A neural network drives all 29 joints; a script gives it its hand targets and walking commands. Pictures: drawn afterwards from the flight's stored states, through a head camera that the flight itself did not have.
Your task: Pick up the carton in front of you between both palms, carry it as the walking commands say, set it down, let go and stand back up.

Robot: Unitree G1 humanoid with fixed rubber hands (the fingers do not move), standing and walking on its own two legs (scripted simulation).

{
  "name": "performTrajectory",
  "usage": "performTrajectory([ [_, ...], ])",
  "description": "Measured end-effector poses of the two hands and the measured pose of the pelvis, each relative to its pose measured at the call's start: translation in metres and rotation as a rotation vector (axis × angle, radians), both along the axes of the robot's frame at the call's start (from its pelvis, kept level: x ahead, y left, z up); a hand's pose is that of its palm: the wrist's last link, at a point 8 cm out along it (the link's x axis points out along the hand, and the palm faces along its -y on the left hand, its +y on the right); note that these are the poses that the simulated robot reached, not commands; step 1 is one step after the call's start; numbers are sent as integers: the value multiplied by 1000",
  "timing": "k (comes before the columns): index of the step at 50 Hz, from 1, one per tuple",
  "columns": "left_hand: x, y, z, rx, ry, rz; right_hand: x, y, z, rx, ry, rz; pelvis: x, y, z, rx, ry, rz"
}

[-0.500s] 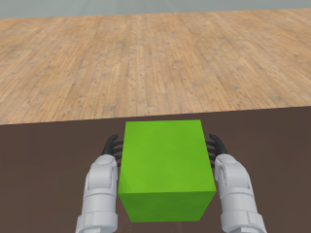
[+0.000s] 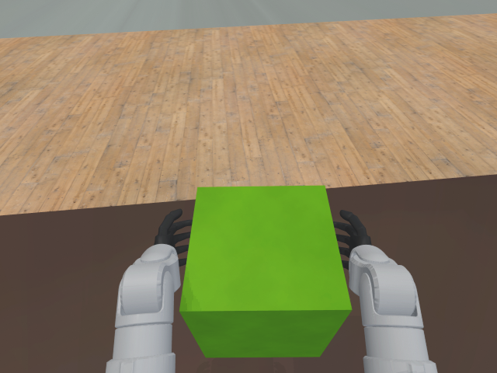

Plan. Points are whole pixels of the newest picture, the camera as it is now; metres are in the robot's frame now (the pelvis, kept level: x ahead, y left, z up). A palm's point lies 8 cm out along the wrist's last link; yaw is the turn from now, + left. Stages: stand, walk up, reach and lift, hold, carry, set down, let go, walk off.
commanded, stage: carry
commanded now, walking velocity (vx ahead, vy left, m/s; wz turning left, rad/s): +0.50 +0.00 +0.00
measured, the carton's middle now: (261, 276) +0.29 +0.00 +0.01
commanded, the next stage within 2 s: none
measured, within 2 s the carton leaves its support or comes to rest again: neither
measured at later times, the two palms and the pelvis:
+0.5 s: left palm (205, 161) +0.52 +0.12 +0.09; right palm (344, 157) +0.53 -0.18 +0.09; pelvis +0.26 -0.04 +0.00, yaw +3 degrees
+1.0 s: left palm (207, 99) +0.85 +0.15 +0.07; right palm (308, 100) +0.83 -0.15 +0.07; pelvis +0.58 +0.01 +0.01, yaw -2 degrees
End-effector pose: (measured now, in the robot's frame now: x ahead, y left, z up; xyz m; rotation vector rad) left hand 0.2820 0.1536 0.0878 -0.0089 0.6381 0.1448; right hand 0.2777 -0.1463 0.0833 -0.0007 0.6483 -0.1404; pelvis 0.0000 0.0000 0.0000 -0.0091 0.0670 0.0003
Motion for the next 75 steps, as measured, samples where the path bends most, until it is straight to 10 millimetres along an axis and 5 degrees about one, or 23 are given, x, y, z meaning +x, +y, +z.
performTrajectory([
  [8, 48, 6, -10, -46, 69, 58, 62, 6, -1, 49, 69, -12, 67, 3, -1, 38, 33, -4],
  [14, 112, -5, 3, -44, 110, 20, 106, -5, 4, 40, 109, -48, 126, 1, 14, -15, 48, -21],
  [22, 216, -36, 3, -35, 26, 11, 212, -36, 3, 61, 25, -60, 224, -28, -8, -25, 4, 29],
  [31, 295, -26, 8, -33, 117, 114, 324, -25, 11, 46, 119, 48, 323, -43, 20, 24, 22, 49],
  [38, 393, -17, 21, -35, 47, 101, 414, -16, 20, 45, 49, 38, 416, -30, 17, 31, 15, 35],
  [45, 509, -4, -10, -59, 59, 37, 512, -4, -2, 17, 57, -23, 526, -2, -10, 40, -16, -8],
  [50, 571, -4, -19, -42, 170, -19, 557, -4, -14, 24, 167, -79, 580, 11, 8, 10, 2, -38],
  [55, 630, -6, -11, -45, 163, -45, 611, -5, -2, 16, 160, -99, 638, 13, 22, -16, 14, -32],
  [62, 724, -9, 11, -49, 51, 0, 718, -10, 19, 27, 50, -60, 731, 0, 18, -9, 7, -18],
  [69, 856, -29, 22, 15, -38, 25, 862, -29, 16, 30, -39, 10, 836, -28, -16, 3, -24, 19],
  [75, 942, -32, 16, 52, 101, 46, 967, -32, 14, 7, 97, 81, 893, -44, -3, 19, -2, 16],
])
